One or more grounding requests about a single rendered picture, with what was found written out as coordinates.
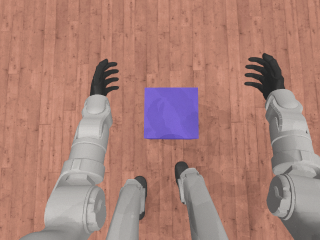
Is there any right robot upper arm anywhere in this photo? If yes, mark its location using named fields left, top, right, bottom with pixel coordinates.
left=266, top=173, right=320, bottom=240

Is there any left robot hand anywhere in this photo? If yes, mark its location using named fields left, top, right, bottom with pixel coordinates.
left=90, top=58, right=119, bottom=96

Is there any carton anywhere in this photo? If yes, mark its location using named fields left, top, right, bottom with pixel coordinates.
left=144, top=87, right=199, bottom=140

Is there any robot right thigh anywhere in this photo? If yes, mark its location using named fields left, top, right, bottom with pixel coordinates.
left=177, top=172, right=229, bottom=240

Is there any right robot hand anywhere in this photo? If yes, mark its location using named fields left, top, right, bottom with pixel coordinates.
left=244, top=53, right=285, bottom=100

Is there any robot left forearm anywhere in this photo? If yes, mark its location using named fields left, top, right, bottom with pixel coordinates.
left=44, top=94, right=113, bottom=226

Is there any robot thigh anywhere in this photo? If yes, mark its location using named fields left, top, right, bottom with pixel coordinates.
left=177, top=172, right=229, bottom=240
left=105, top=184, right=146, bottom=240

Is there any robot right forearm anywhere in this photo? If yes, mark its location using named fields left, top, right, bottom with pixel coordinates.
left=265, top=89, right=320, bottom=180

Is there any robot left thigh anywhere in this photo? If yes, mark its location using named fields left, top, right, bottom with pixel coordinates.
left=105, top=184, right=146, bottom=240

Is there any left robot upper arm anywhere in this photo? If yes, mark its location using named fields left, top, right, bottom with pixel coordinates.
left=19, top=185, right=107, bottom=240

